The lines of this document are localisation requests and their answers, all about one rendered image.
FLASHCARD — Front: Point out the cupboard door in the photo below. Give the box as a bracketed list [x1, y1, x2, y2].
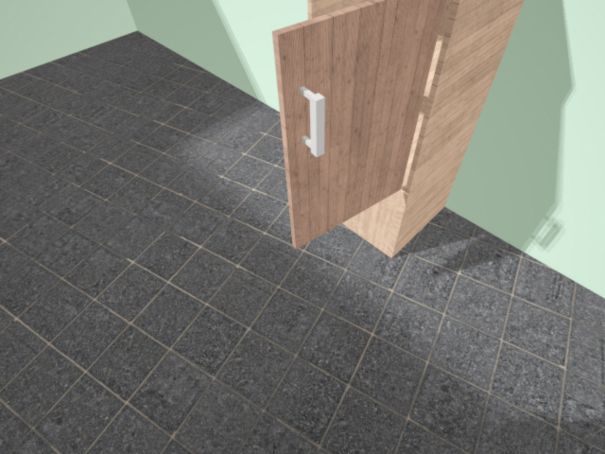
[272, 0, 446, 250]

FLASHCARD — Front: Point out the handle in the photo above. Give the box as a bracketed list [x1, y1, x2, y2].
[300, 86, 325, 157]

